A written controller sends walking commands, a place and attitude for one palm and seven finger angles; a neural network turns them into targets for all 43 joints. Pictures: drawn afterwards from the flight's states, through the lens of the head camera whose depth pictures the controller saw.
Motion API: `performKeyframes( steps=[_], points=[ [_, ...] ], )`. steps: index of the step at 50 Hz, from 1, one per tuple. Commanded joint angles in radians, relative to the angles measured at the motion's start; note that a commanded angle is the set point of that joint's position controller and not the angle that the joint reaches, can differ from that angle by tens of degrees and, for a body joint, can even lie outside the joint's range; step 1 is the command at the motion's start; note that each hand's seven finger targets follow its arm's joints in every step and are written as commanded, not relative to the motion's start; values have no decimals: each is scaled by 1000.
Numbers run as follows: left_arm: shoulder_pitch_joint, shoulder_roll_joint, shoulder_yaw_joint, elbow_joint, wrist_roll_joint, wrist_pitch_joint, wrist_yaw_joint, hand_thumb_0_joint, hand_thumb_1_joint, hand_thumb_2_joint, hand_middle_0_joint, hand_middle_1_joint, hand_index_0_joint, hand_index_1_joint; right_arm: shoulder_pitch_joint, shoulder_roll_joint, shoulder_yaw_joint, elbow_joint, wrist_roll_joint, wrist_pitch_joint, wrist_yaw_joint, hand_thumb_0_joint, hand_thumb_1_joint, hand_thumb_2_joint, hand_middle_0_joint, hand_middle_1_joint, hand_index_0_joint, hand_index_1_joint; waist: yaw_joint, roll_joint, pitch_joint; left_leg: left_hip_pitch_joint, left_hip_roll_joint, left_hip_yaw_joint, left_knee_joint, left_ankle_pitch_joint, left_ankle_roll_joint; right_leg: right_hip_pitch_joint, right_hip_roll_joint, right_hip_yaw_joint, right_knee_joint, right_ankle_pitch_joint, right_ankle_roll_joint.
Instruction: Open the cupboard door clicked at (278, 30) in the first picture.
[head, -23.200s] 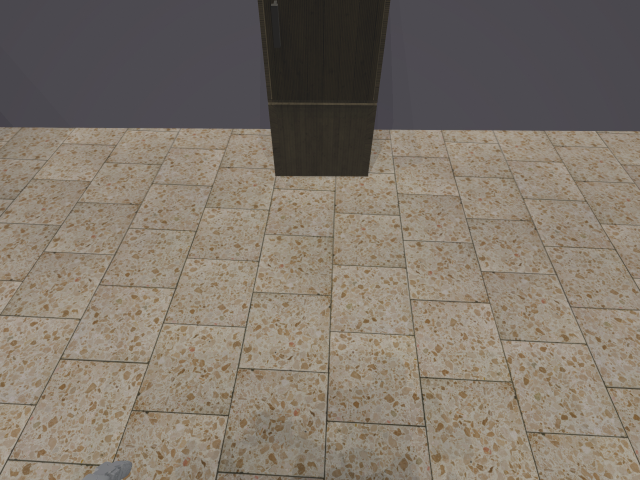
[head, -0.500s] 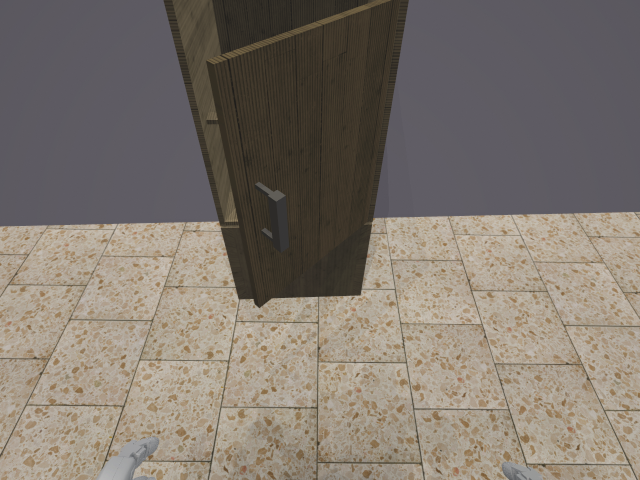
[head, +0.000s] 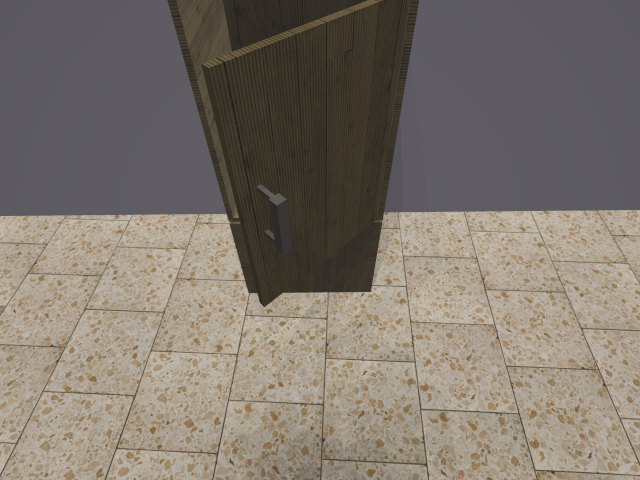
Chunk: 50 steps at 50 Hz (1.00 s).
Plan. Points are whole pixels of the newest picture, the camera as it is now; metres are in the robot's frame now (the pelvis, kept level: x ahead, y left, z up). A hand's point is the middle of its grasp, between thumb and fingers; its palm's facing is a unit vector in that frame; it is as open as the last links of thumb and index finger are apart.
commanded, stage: let the arm hang, fingers relaxed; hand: left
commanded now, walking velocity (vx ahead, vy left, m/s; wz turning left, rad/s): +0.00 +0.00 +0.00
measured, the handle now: (273, 219) +0.55 +0.13 -0.05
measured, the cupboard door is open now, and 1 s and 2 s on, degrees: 44 44 44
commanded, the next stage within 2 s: look to check the result in 0.38 s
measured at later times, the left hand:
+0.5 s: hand out of the picture +0.10 +0.19 -0.16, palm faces -0.02 -0.96 -0.27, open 7.4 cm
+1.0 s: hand out of the picture +0.07 +0.19 -0.16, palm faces -0.01 -0.96 -0.28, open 7.4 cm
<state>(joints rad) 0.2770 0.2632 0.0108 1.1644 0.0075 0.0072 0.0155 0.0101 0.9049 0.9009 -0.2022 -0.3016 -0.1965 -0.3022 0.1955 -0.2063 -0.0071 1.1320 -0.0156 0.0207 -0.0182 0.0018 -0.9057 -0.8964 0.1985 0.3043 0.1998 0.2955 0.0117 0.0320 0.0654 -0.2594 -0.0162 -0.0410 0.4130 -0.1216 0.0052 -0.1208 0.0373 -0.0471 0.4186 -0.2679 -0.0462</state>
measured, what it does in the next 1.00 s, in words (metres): stands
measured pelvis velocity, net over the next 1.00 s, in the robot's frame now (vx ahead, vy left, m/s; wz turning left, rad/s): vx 0.04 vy -0.02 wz -0.03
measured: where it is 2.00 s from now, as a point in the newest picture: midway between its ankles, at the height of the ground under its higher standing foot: outside the picture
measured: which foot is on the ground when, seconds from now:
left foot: down 0.00-1.00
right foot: down 0.00-1.00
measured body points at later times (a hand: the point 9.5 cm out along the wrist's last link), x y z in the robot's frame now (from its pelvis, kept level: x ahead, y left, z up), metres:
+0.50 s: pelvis +0.03 -0.02 +0.00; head +0.04 -0.03 +0.45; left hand +0.10 +0.24 -0.14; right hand +0.07 -0.29 -0.15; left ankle +0.07 +0.12 -0.74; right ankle -0.02 -0.09 -0.74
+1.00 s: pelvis +0.04 -0.02 +0.00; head +0.06 -0.03 +0.45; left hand +0.07 +0.24 -0.14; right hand +0.08 -0.27 -0.16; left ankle +0.07 +0.12 -0.74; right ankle -0.02 -0.09 -0.74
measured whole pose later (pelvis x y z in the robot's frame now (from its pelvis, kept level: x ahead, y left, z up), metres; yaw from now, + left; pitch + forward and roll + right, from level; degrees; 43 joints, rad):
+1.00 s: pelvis +0.04 -0.02 +0.00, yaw -2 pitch -1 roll +1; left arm 0.20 0.23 0.01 1.14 0.00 -0.01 0.02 0.01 0.90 0.90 -0.20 -0.30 -0.20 -0.30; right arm 0.15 -0.23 0.00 1.14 -0.02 0.01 -0.03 0.00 -0.91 -0.90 0.20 0.30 0.20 0.30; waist 0.00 0.02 0.06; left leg -0.17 0.01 -0.02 0.36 -0.16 -0.03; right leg -0.03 0.06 -0.02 0.33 -0.27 -0.07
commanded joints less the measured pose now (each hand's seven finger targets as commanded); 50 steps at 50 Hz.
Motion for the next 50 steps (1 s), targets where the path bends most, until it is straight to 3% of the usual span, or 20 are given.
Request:
performKeyframes(
  steps=[1, 10, 21, 27, 37, 50],
  points=[
    [-13, 135, 24, -53, 1, -25, 10, 0, 900, 900, -200, -300, -200, -300, 2, -173, -29, -39, -3, -22, -10, 0, -900, -900, 200, 300, 200, 300, -16, -60, -17, 88, 104, -94, -63, 9, 41, -97, -140, 116, -133, 2, -26],
    [-80, 159, 34, -87, 1, -34, 15, 0, 900, 900, -200, -300, -200, -300, -33, -184, -28, -42, -4, -31, -8, 0, -900, -900, 200, 300, 200, 300, -11, -32, -44, 104, 107, -76, -57, 133, 31, -28, -150, 122, -127, 189, -11],
    [-113, 169, 43, -98, -1, -36, 18, 0, 900, 900, -200, -300, -200, -300, -47, -198, -27, -49, -5, -32, -14, 0, -900, -900, 200, 300, 200, 300, -15, -31, -71, 131, 108, -48, -46, 171, 20, 27, -159, 126, -140, 329, 12],
    [-106, 161, 39, -89, -4, -32, 17, 0, 900, 900, -200, -300, -200, -300, -40, -201, -21, -46, -4, -29, -18, 0, -900, -900, 200, 300, 200, 300, -16, -13, -66, 145, 113, -49, -49, 169, 19, 25, -154, 129, -150, 304, 8],
    [-81, 147, 31, -72, -6, -29, 19, 0, 900, 900, -200, -300, -200, -300, -25, -194, -19, -37, -3, -26, -21, 0, -900, -900, 200, 300, 200, 300, -19, -37, -65, 174, 122, -48, -52, 186, 21, 18, -147, 123, -153, 300, 1],
    [-48, 135, 31, -71, -4, -31, 23, 0, 900, 900, -200, -300, -200, -300, -24, -174, -19, -32, 1, -24, -22, 0, -900, -900, 200, 300, 200, 300, -15, -46, -46, 169, 116, -36, -49, 163, 22, 9, -146, 125, -160, 313, 14]
  ],
)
